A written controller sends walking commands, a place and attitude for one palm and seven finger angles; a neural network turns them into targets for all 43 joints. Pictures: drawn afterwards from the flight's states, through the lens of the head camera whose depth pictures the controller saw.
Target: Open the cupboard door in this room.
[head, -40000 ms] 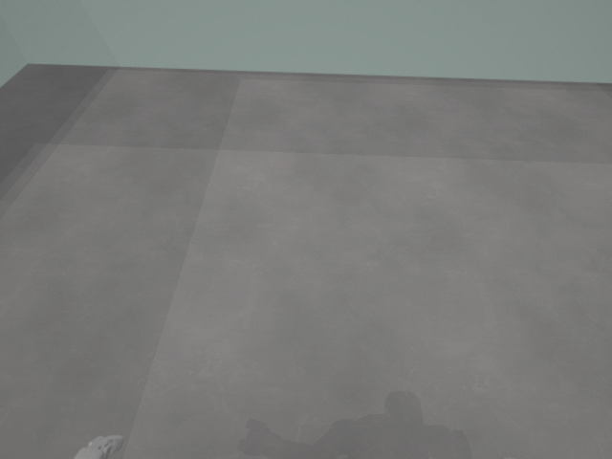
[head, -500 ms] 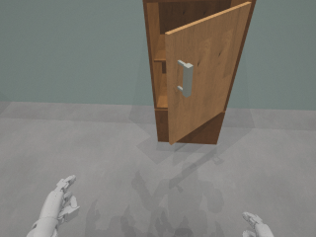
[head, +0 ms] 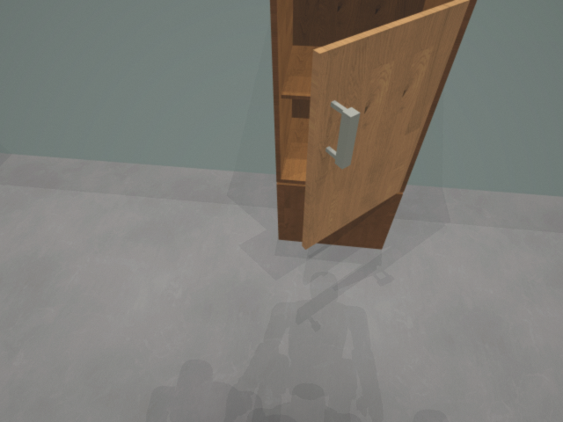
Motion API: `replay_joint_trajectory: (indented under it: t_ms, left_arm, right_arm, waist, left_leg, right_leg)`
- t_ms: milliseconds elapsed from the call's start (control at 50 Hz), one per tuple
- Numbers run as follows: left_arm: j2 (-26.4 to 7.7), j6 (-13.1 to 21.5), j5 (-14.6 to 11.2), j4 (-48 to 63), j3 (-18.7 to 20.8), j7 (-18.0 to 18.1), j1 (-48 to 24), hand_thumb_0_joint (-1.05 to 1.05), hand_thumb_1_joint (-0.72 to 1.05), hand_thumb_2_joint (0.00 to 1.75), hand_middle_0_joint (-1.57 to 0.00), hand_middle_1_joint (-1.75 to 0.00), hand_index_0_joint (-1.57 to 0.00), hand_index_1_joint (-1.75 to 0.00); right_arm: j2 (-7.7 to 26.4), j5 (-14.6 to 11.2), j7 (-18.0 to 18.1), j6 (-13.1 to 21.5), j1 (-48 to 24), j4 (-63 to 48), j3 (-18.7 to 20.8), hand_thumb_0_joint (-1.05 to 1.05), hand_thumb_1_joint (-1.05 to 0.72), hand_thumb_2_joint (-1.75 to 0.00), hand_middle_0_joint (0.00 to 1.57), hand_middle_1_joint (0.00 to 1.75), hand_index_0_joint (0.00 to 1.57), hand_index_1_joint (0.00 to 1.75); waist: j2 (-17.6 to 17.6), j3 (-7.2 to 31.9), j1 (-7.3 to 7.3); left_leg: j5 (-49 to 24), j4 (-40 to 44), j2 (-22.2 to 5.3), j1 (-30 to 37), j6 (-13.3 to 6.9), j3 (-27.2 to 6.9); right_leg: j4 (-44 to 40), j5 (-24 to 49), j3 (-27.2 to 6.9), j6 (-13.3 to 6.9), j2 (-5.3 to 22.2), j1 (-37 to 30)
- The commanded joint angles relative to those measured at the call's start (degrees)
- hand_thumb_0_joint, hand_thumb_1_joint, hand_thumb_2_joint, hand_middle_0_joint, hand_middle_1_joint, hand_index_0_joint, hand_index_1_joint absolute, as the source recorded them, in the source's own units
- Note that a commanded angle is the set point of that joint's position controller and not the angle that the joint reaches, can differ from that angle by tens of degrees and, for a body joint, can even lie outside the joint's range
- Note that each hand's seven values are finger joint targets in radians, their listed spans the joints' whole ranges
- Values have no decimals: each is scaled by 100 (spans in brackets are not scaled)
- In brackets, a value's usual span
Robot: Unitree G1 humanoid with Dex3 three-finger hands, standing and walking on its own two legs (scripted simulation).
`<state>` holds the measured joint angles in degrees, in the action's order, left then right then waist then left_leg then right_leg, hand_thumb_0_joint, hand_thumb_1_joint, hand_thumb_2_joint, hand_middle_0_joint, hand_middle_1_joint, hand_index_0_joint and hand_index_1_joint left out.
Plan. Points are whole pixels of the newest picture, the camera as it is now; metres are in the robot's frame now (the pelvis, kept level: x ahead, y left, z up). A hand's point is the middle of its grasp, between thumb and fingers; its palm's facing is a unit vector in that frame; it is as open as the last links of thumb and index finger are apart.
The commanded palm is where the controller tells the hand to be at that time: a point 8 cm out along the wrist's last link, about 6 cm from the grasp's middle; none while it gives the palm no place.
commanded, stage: let the arm hang, fingers relaxed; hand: left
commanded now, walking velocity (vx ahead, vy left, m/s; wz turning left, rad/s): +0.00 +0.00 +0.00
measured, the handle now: (339, 134) +0.64 -0.08 +0.04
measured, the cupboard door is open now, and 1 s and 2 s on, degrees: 42 42 42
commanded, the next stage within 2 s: look to check the result in 0.44 s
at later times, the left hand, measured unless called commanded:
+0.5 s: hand out of the picture -0.01 +0.16 -0.18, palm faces +0.03 -0.99 -0.17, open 7.3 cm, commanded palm none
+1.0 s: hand out of the picture -0.01 +0.17 -0.18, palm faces +0.03 -0.99 -0.17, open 7.3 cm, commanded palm none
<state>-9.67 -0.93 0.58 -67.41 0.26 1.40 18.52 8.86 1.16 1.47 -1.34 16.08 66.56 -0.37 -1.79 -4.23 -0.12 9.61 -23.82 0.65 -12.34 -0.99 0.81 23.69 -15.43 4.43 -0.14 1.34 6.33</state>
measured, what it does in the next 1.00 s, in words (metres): stands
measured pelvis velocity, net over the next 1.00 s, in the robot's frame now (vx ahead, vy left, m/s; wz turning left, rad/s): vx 0.01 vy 0.01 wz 0.00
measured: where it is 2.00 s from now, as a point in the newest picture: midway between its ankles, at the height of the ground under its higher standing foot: outside the picture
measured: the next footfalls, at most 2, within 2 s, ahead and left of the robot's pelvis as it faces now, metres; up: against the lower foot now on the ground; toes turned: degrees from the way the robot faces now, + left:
left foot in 2.00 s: +0.12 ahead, +0.12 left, +0.00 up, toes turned -26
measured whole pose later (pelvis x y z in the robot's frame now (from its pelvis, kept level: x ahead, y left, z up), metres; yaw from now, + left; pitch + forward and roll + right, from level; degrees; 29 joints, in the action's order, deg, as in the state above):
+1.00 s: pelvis +0.01 +0.01 +0.00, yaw +0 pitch -2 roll +0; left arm -7.3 0.3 0.8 -66.3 0.2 1.7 16.6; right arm 8.2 1.2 1.7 -0.2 14.3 66.5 0.0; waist 0.0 -3.2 -0.2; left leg 10.4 -23.4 1.3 -11.5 -1.5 1.2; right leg 23.2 -16.0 4.1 0.5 2.0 5.5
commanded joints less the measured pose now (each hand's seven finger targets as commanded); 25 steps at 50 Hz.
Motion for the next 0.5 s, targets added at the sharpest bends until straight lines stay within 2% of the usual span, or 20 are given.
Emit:
replay_joint_trajectory:
  t_ms: [0,100,160,180,260,360,480]
  left_arm:
    - [-483,126,-22,157,92,51,259,0,90,90,-20,-30,-20,-30]
    - [-382,130,-12,143,100,67,325,0,90,90,-20,-30,-20,-30]
    - [-336,143,-6,165,111,74,348,0,90,90,-20,-30,-20,-30]
    - [-346,146,-3,181,123,76,358,0,90,90,-20,-30,-20,-30]
    - [-266,153,-3,197,127,81,334,0,90,90,-20,-30,-20,-30]
    - [-253,150,-6,195,139,76,356,0,90,90,-20,-30,-20,-30]
    - [-300,164,-4,214,150,73,402,0,90,90,-20,-30,-20,-30]
  right_arm:
    - [498,3,41,91,322,-122,66,0,-90,-90,20,30,20,30]
    - [380,10,42,104,343,-86,73,0,-90,-90,20,30,20,30]
    - [337,16,45,121,377,-93,84,0,-90,-90,20,30,20,30]
    - [341,1,48,122,390,-96,78,0,-90,-90,20,30,20,30]
    - [302,22,55,149,415,-101,87,0,-90,-90,20,30,20,30]
    - [311,19,68,154,406,-125,87,0,-90,-90,20,30,20,30]
    - [338,-2,68,160,418,-156,101,0,-90,-90,20,30,20,30]
  waist:
    - [301,-79,-53]
    - [207,-218,-37]
    - [160,-175,-39]
    - [250,-217,-21]
    - [76,-192,-36]
    - [37,-206,-29]
    - [184,-89,-6]
  left_leg:
    - [-47,446,-521,71,-57,-489]
    - [71,467,-492,-33,-61,-472]
    - [60,477,-479,-29,-60,-477]
    - [43,445,-485,-73,-66,-477]
    - [-81,476,-482,-57,-72,-497]
    - [-32,489,-482,-59,-70,-510]
    - [-186,433,-490,7,-88,-488]
  right_leg:
    - [-568,-117,-508,-211,498,499]
    - [-537,-148,-513,-205,500,588]
    - [-496,-67,-530,-197,487,582]
    - [-506,-81,-490,-194,476,569]
    - [-453,65,-511,-189,483,545]
    - [-460,62,-513,-185,476,529]
    - [-468,149,-474,-175,484,437]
